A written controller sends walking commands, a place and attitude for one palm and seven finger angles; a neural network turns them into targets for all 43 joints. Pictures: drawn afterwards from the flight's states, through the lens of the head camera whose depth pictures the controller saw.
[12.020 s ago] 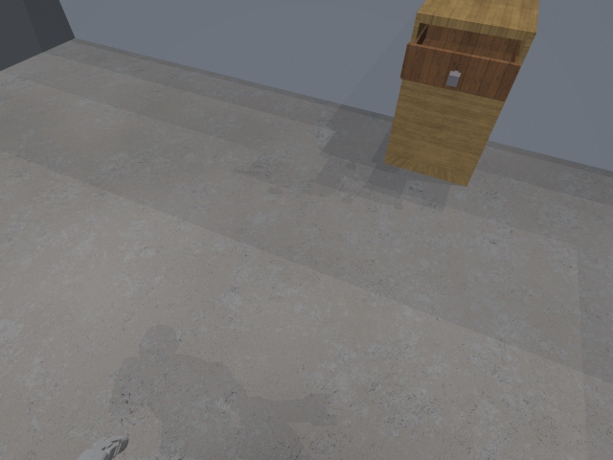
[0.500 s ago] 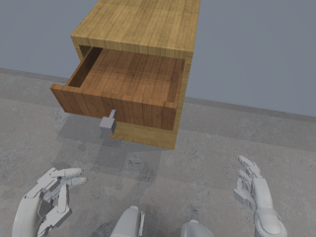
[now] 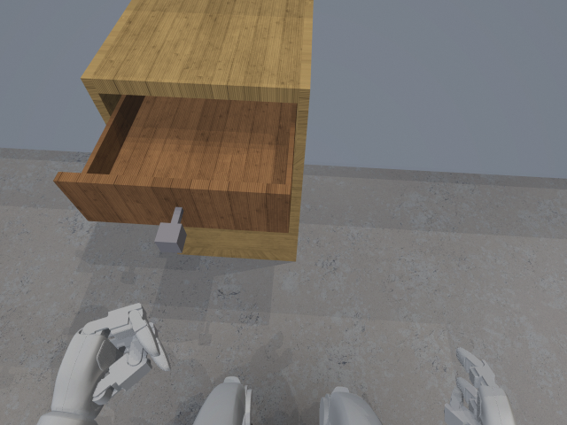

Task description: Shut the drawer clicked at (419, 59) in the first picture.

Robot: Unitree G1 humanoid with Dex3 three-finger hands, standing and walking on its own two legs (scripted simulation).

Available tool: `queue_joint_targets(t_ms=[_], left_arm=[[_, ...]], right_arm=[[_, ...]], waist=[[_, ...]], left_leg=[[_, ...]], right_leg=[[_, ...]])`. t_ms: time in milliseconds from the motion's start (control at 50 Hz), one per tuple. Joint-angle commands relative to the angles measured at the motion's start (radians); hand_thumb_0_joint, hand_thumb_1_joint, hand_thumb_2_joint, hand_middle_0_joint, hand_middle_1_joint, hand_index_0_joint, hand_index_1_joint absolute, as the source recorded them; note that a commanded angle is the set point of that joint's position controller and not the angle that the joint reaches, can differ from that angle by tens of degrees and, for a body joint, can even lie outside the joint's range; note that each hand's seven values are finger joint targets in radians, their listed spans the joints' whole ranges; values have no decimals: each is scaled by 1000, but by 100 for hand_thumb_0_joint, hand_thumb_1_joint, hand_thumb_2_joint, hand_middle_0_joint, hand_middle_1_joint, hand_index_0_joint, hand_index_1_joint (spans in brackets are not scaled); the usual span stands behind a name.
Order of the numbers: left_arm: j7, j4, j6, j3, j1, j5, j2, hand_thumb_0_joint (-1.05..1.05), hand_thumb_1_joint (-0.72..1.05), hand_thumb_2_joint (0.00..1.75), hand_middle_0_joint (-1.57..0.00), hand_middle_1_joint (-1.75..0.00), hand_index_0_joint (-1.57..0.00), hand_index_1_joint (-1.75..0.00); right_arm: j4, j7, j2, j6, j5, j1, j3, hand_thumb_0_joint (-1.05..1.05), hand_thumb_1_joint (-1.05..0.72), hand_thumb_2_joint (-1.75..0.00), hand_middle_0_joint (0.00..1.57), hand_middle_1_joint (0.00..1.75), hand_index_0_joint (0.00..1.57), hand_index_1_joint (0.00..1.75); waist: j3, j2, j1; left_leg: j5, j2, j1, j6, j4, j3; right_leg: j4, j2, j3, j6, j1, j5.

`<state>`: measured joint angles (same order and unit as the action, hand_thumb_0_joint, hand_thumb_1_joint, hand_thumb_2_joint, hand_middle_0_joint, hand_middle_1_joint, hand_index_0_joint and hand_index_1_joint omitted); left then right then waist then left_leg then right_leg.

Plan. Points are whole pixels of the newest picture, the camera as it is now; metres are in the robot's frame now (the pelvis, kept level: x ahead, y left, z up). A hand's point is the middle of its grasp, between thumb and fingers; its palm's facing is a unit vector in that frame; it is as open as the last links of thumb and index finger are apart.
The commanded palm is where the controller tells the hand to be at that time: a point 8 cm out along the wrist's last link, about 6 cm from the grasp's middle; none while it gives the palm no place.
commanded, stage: raise the hand and make a fist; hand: left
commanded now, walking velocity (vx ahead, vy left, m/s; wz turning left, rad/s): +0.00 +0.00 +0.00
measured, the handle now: (174, 228) +0.42 +0.20 -0.04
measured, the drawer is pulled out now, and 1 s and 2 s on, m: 0.22 0.22 0.22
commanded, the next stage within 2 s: bring the fist close to the handle in 0.82 s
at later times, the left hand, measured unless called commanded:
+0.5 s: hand (146, 329) +0.23 +0.17 +0.07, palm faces -0.04 -1.00 -0.01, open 3.3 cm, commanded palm +0.20 +0.22 +0.06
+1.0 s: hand (166, 343) +0.22 +0.15 +0.06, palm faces -0.06 -1.00 -0.06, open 3.3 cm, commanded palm +0.21 +0.21 +0.05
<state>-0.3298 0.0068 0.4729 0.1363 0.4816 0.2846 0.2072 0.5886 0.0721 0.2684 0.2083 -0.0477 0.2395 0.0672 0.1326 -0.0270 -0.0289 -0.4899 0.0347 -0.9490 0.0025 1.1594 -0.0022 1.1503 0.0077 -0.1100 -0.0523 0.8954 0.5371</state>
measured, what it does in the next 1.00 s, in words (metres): stands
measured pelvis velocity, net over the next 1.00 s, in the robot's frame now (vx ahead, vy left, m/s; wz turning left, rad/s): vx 0.01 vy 0.01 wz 0.00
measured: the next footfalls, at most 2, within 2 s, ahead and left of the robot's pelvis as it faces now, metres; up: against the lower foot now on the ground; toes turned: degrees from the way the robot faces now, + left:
none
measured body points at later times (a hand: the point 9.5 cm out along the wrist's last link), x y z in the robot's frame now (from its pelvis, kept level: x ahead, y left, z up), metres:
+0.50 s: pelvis +0.01 +0.04 +0.00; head +0.08 +0.05 +0.45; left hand +0.22 +0.22 +0.07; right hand +0.21 -0.18 -0.06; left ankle +0.04 +0.12 -0.65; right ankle +0.02 -0.09 -0.65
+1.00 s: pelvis +0.01 +0.01 +0.00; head +0.08 +0.01 +0.45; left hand +0.21 +0.20 +0.06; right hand +0.20 -0.22 -0.07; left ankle +0.04 +0.12 -0.65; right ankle +0.02 -0.09 -0.65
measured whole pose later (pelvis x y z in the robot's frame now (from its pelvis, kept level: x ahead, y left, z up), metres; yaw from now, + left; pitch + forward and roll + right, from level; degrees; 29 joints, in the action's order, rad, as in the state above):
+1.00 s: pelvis +0.01 +0.01 +0.00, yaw +0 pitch +16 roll -1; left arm -0.14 -0.18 0.39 0.00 0.53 0.16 0.19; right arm 0.43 0.03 0.22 0.08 -0.02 0.23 0.00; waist 0.16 -0.04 -0.02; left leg -0.53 0.03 -0.93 -0.01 1.18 0.00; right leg 1.15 0.01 -0.11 -0.04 0.87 0.56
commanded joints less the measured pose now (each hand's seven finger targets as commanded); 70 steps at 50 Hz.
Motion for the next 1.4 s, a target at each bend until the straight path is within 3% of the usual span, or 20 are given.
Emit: queue_joint_targets(t_ms=[0,100,220,260,360,420,520,580,660,700,760,860,900,1020,1060,1080,1180,1280,1360,1380], left_arm=[[48,-321,87,71,-59,13,138,0,90,90,-130,-149,-130,-149],[162,-296,44,11,-23,-36,62,0,90,90,-140,-160,-140,-160],[143,-303,-78,-135,1,-96,8,0,90,90,-140,-160,-140,-160],[155,-342,-82,-124,-52,-101,33,0,90,90,-140,-160,-140,-160],[229,-439,-26,-100,-91,-115,45,0,90,90,-140,-160,-140,-160],[246,-434,-13,-140,-39,-130,0,0,90,90,-140,-160,-140,-160],[219,-399,-80,-192,64,-148,-22,0,90,90,-140,-160,-140,-160],[225,-425,-95,-167,65,-149,3,0,90,90,-140,-160,-140,-160],[265,-474,-48,-114,47,-135,33,0,90,90,-140,-160,-140,-160],[275,-474,-13,-112,77,-132,19,0,90,90,-140,-160,-140,-160],[265,-449,9,-123,95,-131,13,0,90,90,-140,-160,-140,-160],[208,-410,-12,-134,71,-126,26,0,90,90,-140,-160,-140,-160],[195,-413,-24,-81,74,-111,67,0,90,90,-140,-160,-140,-160],[198,-296,10,-24,-78,-88,72,0,90,90,-140,-160,-140,-160],[188,-279,34,-3,-119,-83,95,0,90,90,-140,-160,-140,-160],[177,-266,40,-18,-114,-83,77,0,90,90,-140,-160,-140,-160],[128,-201,28,7,-157,-65,104,0,90,90,-140,-160,-140,-160],[122,-134,7,42,-185,-49,114,0,90,90,-140,-160,-140,-160],[137,-96,32,46,-263,-52,116,0,90,90,-140,-160,-140,-160],[135,-93,41,22,-277,-53,91,0,90,90,-140,-160,-140,-160]], right_arm=[[-184,3,79,88,9,-69,13,0,-90,-90,20,30,20,30],[-210,-20,76,51,22,-78,2,0,-90,-90,20,30,20,30],[-285,-36,91,-4,18,-71,-15,0,-90,-90,20,30,20,30],[-291,-31,93,-12,23,-64,-22,0,-90,-90,20,30,20,30],[-301,-35,80,-18,39,-50,-33,0,-90,-90,20,30,20,30],[-307,-50,75,-26,41,-43,-32,0,-90,-90,20,30,20,30],[-336,-60,84,-61,31,-35,-24,0,-90,-90,20,30,20,30],[-344,-52,81,-72,29,-40,-20,0,-90,-90,20,30,20,30],[-337,-44,69,-76,34,-40,-21,0,-90,-90,20,30,20,30],[-331,-47,62,-72,36,-37,-19,0,-90,-90,20,30,20,30],[-323,-52,66,-71,37,-42,-16,0,-90,-90,20,30,20,30],[-321,-45,79,-70,27,-41,-16,0,-90,-90,20,30,20,30],[-321,-38,78,-73,23,-42,-12,0,-90,-90,20,30,20,30],[-283,-29,74,-60,31,-46,-20,0,-90,-90,20,30,20,30],[-269,-29,77,-50,33,-45,-20,0,-90,-90,20,30,20,30],[-268,-33,76,-45,34,-46,-22,0,-90,-90,20,30,20,30],[-248,-35,84,-40,28,-44,-17,0,-90,-90,20,30,20,30],[-231,-33,85,-44,26,-51,-12,0,-90,-90,20,30,20,30],[-214,-35,91,-41,31,-51,-11,0,-90,-90,20,30,20,30],[-215,-38,91,-40,32,-51,-13,0,-90,-90,20,30,20,30]], waist=[[276,-42,26],[213,-44,21],[169,-12,-2],[157,4,-10],[203,-52,8],[232,-76,13],[234,-23,9],[222,4,13],[217,16,17],[224,-11,22],[214,-7,14],[196,-1,-9],[220,10,1],[170,56,-17],[195,29,-12],[222,1,-8],[298,5,-7],[297,44,0],[279,55,-8],[287,38,-11]], left_leg=[[179,-25,197,-41,-147,32],[191,-20,241,-30,-198,56],[155,-16,250,-29,-230,68],[142,-13,246,-31,-229,81],[184,-8,294,-18,-223,100],[249,-1,329,-3,-220,109],[280,-5,297,-9,-213,87],[262,-11,274,-13,-214,80],[253,-14,255,-16,-200,71],[266,-14,260,-14,-190,65],[249,-17,230,-19,-172,56],[179,-25,193,-29,-158,46],[183,-28,189,-31,-151,34],[129,-32,80,-30,-80,27],[140,-32,61,-32,-56,24],[155,-33,69,-32,-52,21],[199,-31,49,-35,-25,15],[207,-30,13,-34,-14,16],[188,-28,-20,-35,6,19],[186,-30,-16,-36,11,16]], right_leg=[[-225,0,118,33,-159,-106],[-184,-18,33,26,-106,-153],[-206,-18,19,29,-111,-146],[-201,-23,18,28,-103,-134],[-162,-24,11,21,-74,-145],[-143,-22,6,20,-58,-167],[-162,-21,9,25,-110,-208],[-166,-21,12,24,-131,-212],[-162,-26,17,22,-132,-217],[-150,-26,17,21,-119,-220],[-156,-25,28,22,-119,-221],[-182,-22,51,27,-123,-192],[-197,-20,67,30,-156,-205],[-193,-15,107,37,-104,-134],[-182,-13,126,34,-109,-139],[-173,-10,128,33,-115,-164],[-158,1,157,46,-163,-262],[-143,6,161,54,-168,-298],[-119,1,152,49,-116,-252],[-112,2,151,48,-102,-250]])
